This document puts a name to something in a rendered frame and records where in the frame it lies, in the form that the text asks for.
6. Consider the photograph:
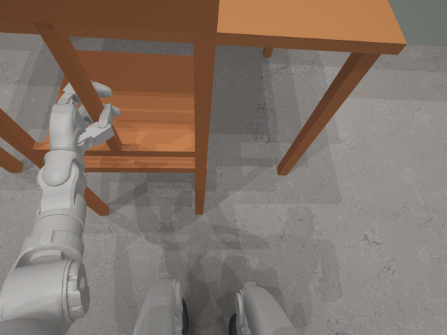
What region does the left robot forearm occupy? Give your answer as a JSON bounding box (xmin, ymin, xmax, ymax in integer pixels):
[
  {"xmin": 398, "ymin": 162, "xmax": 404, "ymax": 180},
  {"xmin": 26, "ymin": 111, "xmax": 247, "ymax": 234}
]
[{"xmin": 0, "ymin": 149, "xmax": 87, "ymax": 322}]

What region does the robot thigh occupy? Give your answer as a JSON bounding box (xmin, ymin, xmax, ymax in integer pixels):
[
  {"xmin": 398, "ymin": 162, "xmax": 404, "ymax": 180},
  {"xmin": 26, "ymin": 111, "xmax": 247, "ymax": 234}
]
[
  {"xmin": 132, "ymin": 278, "xmax": 183, "ymax": 335},
  {"xmin": 235, "ymin": 287, "xmax": 298, "ymax": 335}
]

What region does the robot left thigh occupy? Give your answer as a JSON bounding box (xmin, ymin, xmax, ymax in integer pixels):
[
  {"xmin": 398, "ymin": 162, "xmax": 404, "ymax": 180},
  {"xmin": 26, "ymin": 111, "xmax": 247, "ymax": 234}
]
[{"xmin": 132, "ymin": 278, "xmax": 183, "ymax": 335}]

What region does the robot right thigh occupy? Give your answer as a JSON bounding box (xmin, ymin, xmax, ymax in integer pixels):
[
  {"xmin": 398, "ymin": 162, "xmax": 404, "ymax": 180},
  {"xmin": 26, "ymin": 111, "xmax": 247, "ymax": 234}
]
[{"xmin": 235, "ymin": 287, "xmax": 298, "ymax": 335}]

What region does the table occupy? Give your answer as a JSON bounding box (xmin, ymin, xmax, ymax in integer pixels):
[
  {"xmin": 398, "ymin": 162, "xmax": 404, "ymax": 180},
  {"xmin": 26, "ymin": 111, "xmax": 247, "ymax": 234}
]
[{"xmin": 0, "ymin": 0, "xmax": 407, "ymax": 175}]

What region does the left robot hand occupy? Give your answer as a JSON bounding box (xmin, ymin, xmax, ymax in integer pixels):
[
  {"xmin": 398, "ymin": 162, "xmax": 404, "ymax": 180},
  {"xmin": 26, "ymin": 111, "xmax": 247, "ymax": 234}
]
[{"xmin": 49, "ymin": 81, "xmax": 121, "ymax": 158}]

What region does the chair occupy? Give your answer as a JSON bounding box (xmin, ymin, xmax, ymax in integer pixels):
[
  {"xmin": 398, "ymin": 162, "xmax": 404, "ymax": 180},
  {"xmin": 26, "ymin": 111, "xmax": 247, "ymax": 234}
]
[{"xmin": 0, "ymin": 0, "xmax": 219, "ymax": 216}]

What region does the robot left upper arm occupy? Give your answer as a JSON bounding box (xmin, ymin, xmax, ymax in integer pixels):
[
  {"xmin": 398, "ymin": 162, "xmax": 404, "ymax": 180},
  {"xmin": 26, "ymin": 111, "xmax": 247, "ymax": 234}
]
[{"xmin": 0, "ymin": 259, "xmax": 90, "ymax": 335}]

